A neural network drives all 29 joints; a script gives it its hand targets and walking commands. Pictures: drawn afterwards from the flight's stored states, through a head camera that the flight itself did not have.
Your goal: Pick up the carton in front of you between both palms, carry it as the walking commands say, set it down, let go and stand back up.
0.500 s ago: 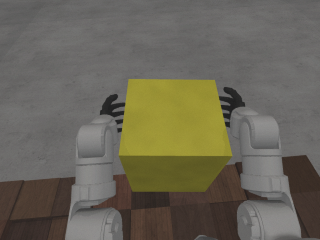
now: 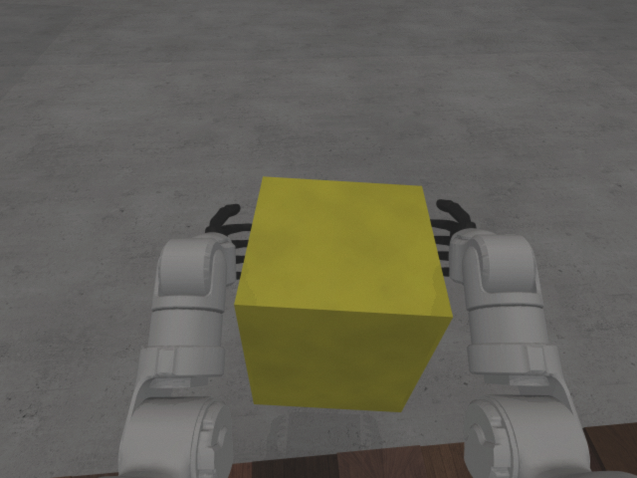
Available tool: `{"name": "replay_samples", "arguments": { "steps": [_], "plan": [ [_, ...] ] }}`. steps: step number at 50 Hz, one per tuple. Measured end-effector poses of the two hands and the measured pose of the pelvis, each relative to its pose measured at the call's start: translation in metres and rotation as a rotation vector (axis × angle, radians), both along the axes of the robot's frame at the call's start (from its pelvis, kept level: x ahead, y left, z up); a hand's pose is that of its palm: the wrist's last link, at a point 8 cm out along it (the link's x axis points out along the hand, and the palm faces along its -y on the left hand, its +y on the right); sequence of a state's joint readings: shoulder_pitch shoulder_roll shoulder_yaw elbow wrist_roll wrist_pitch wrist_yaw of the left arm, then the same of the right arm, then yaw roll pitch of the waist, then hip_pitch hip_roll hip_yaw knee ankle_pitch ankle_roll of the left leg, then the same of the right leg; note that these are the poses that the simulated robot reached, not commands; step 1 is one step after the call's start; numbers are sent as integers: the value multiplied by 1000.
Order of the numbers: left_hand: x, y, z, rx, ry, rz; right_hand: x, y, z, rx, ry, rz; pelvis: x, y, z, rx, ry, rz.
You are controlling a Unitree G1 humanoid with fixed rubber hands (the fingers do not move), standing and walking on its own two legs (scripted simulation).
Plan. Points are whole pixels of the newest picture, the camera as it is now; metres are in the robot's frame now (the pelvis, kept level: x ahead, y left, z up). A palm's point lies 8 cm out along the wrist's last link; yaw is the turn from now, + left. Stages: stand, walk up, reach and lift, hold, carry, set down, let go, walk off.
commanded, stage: carry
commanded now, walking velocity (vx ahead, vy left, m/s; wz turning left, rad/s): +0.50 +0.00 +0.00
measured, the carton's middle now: (334, 299) +0.34 +0.00 +0.02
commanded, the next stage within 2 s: none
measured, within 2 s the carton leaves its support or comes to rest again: neither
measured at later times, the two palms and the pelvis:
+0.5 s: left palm (243, 123) +0.66 +0.15 +0.09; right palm (410, 120) +0.67 -0.14 +0.09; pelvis +0.34 +0.00 -0.02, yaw +1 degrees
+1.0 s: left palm (244, 50) +1.01 +0.19 +0.07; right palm (369, 50) +1.00 -0.11 +0.08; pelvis +0.67 +0.05 -0.02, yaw -2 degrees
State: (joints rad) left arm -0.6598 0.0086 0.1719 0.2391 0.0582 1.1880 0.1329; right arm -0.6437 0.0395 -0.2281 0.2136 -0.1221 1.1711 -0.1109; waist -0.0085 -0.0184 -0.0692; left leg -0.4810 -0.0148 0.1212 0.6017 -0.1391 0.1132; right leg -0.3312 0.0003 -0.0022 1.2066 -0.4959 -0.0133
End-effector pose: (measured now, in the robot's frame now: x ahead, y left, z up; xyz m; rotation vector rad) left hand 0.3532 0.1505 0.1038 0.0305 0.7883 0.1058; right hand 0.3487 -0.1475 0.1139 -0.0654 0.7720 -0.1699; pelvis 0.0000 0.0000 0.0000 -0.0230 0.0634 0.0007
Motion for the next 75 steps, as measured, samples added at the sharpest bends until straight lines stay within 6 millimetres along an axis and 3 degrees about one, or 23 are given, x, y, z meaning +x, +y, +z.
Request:
{"name": "replay_samples", "arguments": {
  "steps": [5,14,21,23,32,39,46,49,52,56,61,66,71,75],
  "plan": [
    [48,2,-23,-11,68,-8,40,2,-25,24,67,-41,55,13,10,-6,22,1],
    [141,8,-22,-64,-27,65,138,7,-25,80,-27,-67,180,16,17,-9,40,2],
    [249,-2,-11,-22,-173,65,253,-2,-21,91,-170,-25,299,4,-17,22,-2,29],
    [279,-1,-9,17,-175,65,290,-2,-22,86,-169,10,322,2,-23,5,-6,26],
    [391,14,4,55,-69,81,421,15,-4,42,-65,94,417,-6,-7,27,1,24],
    [497,17,14,52,-55,60,518,18,3,48,-49,65,507,8,-3,39,20,12],
    [611,35,-7,19,-66,41,619,35,-16,45,-60,19,619,37,-25,34,14,-9],
    [647,41,-25,-13,-21,34,646,41,-32,41,-17,-18,656,46,-21,40,21,-27],
    [671,42,-36,-48,27,43,659,42,-43,63,31,-72,691,52,-7,18,29,-38],
    [700,39,-34,-103,-1,65,681,39,-39,87,1,-135,740,55,6,-10,37,-34],
    [746,34,-18,-68,-82,36,735,34,-17,64,-73,-96,807,48,10,-18,30,-24],
    [806,27,-5,-51,-144,64,807,27,-7,72,-131,-52,885,31,1,-5,13,-17],
    [879,9,-11,-20,-171,94,888,9,-23,105,-156,-22,967,8,-26,5,-18,10],
    [921,0,-23,1,-72,114,936,0,-40,115,-54,-3,1008,-5,-18,13,-15,36]
  ]
}}
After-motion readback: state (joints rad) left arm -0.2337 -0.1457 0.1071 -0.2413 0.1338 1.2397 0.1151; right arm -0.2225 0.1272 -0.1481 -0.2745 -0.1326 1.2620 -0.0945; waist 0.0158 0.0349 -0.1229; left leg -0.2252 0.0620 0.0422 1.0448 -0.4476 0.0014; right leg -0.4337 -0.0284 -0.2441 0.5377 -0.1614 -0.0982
